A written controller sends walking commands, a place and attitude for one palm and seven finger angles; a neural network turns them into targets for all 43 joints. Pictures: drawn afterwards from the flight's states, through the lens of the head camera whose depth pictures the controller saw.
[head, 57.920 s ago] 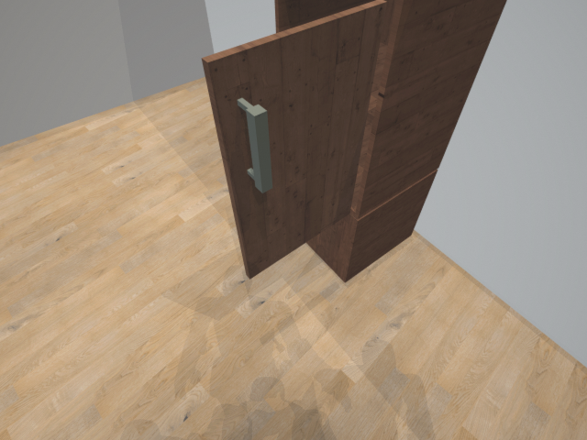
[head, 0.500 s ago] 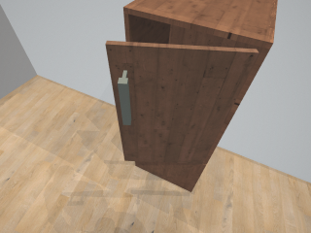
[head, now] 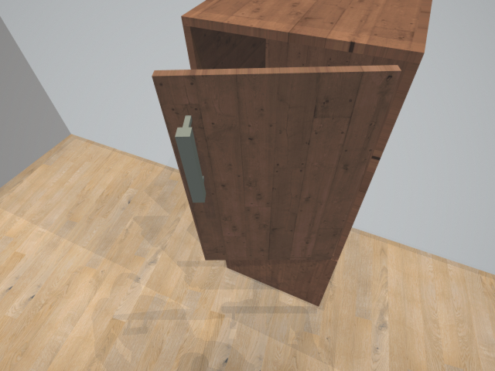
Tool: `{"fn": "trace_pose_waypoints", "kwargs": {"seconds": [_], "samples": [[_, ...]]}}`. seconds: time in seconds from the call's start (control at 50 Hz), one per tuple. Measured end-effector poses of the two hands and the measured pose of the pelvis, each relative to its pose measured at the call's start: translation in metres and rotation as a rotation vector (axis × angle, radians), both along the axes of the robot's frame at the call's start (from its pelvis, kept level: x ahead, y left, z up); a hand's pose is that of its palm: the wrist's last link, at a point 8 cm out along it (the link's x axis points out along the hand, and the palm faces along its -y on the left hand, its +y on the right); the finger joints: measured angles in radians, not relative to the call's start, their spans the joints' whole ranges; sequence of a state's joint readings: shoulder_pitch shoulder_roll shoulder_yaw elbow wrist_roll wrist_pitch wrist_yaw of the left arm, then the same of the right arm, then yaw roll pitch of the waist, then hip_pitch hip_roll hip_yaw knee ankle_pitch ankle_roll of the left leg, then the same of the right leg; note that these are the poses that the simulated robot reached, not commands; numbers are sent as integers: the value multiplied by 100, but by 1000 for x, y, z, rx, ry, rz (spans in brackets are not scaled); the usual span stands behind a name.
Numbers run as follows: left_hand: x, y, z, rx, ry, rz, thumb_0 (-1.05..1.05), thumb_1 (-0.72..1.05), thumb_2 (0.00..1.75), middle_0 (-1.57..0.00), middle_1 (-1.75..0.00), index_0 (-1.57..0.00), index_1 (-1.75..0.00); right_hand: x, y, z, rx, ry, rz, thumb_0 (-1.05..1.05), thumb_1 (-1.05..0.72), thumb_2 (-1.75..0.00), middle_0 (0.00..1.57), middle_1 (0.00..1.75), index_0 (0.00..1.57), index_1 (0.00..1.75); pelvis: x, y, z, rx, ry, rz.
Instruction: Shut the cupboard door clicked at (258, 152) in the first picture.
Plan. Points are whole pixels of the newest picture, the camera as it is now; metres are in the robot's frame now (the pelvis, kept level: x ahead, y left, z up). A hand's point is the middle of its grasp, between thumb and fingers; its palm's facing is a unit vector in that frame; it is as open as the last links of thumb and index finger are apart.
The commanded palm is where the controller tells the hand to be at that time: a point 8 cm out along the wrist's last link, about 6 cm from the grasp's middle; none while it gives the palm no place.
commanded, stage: look again from close up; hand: left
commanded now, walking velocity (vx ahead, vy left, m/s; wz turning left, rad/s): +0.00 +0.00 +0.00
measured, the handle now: (193, 161) +0.45 +0.13 +0.10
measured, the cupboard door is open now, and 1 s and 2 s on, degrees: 24 24 24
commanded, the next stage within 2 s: raise the hand and make a fist in 0.22 s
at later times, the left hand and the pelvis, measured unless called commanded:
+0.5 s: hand (152, 336) +0.18 +0.17 -0.03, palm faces +0.26 -0.95 -0.19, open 7.1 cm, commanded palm +0.10 +0.20 -0.05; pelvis +0.00 -0.03 -0.01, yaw +2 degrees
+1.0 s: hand (170, 352) +0.15 +0.12 +0.01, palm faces -0.09 -0.99 -0.06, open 4.9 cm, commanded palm +0.11 +0.20 +0.01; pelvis -0.07 -0.05 -0.07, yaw +1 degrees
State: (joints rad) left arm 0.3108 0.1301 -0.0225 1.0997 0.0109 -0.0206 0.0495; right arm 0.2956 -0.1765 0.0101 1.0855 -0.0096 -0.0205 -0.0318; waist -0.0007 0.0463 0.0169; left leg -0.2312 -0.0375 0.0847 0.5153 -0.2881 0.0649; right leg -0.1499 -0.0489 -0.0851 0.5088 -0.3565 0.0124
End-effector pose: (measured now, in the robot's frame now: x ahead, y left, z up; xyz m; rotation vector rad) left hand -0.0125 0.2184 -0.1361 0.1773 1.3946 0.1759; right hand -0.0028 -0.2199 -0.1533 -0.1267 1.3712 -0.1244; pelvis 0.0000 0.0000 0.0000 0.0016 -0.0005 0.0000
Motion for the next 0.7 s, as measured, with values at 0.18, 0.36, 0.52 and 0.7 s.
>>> {"fn": "trace_pose_waypoints", "kwargs": {"seconds": [0.18, 0.36, 0.52, 0.7], "samples": [[18, -8, 0, -9, -26, -22, 0, 91, 90, -19, -29, -20, -30, 9, -12, 6, -11, -7, 4, 2, -93, -90, 20, 30, 20, 30, 3, -10, 2, 11, 1, -11], [25, -14, 1, -15, -53, 34, 1, 92, 90, -20, -29, -20, -30, 17, -25, 13, -43, -26, 8, 1, -93, -90, 20, 30, 20, 30, 5, -19, 2, 2, 10, -12], [175, -9, 141, 94, -1057, 1, 2, 93, 90, -24, -34, -24, -35, 90, -58, 30, -81, -544, 36, 1, -92, -90, 20, 30, 20, 30, -7, -29, -13, 29, 65, 38], [134, -36, 108, -163, -1320, -135, 0, 91, 90, -37, -49, -38, -49, 166, -84, 57, -127, -842, 159, 1, -91, -90, 20, 30, 20, 30, -40, -55, -54, 36, 184, -3]]}}
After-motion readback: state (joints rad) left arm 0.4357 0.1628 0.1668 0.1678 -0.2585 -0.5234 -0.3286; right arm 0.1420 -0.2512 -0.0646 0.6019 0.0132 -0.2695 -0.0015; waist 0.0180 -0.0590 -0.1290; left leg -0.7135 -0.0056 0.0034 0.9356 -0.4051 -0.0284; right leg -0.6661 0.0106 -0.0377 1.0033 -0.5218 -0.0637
